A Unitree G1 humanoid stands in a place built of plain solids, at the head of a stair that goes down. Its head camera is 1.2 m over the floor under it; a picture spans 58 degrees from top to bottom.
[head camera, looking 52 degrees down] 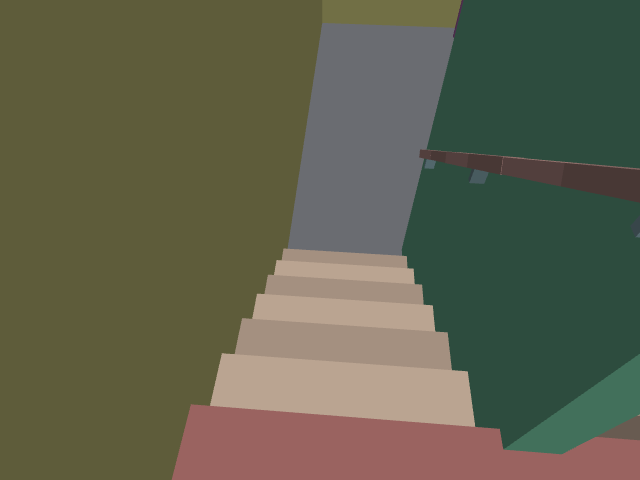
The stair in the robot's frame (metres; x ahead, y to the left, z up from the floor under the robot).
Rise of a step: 0.19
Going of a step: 0.23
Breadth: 0.82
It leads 4 degrees to the right of straight ahead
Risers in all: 7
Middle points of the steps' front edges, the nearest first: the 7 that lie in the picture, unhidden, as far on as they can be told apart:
0.34 -0.06 0.00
0.57 -0.08 -0.19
0.80 -0.09 -0.37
1.03 -0.11 -0.56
1.25 -0.13 -0.75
1.48 -0.15 -0.94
1.71 -0.16 -1.12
